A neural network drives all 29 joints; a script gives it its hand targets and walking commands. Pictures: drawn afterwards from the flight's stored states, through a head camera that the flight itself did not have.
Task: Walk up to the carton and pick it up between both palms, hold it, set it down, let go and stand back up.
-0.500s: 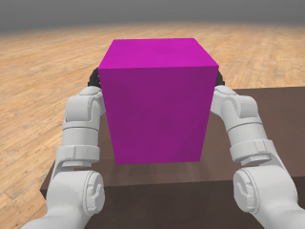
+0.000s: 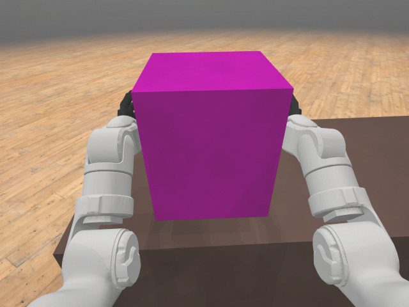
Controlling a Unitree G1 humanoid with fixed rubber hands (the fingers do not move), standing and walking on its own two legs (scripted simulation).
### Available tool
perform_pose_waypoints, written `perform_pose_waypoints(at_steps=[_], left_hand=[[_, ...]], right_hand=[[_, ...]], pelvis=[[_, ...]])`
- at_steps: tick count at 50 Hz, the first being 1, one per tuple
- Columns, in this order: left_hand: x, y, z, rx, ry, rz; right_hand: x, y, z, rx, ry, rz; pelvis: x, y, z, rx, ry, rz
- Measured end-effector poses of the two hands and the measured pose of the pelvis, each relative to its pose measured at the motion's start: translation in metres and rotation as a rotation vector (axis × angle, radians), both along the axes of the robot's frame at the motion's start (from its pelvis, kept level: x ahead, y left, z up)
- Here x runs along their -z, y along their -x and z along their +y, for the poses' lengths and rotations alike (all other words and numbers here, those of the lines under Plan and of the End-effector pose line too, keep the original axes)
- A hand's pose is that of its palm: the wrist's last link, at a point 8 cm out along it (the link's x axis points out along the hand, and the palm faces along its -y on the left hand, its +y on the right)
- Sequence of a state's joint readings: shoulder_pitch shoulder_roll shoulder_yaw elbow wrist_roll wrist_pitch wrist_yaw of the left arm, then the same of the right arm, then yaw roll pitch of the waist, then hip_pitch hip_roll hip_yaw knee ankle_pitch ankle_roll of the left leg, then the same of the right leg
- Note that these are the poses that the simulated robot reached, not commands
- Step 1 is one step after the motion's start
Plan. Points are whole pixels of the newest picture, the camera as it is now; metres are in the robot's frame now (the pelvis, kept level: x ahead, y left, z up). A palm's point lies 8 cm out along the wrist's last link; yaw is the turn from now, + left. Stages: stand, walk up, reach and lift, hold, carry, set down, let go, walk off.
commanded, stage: hold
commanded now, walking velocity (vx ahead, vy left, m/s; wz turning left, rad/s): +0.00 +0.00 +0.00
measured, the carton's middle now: (209, 133) +0.37 +0.01 +0.25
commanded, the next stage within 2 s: none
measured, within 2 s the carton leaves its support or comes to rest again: neither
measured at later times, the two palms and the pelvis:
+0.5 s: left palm (128, 126) +0.37 +0.16 +0.27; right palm (288, 125) +0.37 -0.14 +0.26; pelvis +0.00 +0.00 +0.00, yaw +0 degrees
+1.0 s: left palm (128, 126) +0.37 +0.16 +0.27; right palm (288, 125) +0.37 -0.14 +0.26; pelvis +0.00 +0.00 +0.00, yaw +0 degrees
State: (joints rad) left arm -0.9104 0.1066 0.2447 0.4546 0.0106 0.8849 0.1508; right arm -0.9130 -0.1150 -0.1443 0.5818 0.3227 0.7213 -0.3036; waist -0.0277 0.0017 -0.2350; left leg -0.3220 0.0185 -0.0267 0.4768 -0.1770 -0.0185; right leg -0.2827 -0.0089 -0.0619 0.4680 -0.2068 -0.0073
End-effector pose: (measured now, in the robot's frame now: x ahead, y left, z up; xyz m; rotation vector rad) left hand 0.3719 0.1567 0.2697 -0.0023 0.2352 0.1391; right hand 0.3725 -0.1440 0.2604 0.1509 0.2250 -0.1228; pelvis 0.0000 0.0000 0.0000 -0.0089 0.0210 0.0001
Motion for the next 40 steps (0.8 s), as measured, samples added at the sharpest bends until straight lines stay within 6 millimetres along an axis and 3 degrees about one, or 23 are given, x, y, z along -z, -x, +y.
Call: perform_pose_waypoints(at_steps=[40], left_hand=[[0.0001,0.0001,0.0002,-0.001,0.0,0.0]], right_hand=[[0.0,0.0,0.0002,-0.001,0.0,0.001]], pelvis=[[0.0,0.0001,0.0,0.0,0.0,0.0]])
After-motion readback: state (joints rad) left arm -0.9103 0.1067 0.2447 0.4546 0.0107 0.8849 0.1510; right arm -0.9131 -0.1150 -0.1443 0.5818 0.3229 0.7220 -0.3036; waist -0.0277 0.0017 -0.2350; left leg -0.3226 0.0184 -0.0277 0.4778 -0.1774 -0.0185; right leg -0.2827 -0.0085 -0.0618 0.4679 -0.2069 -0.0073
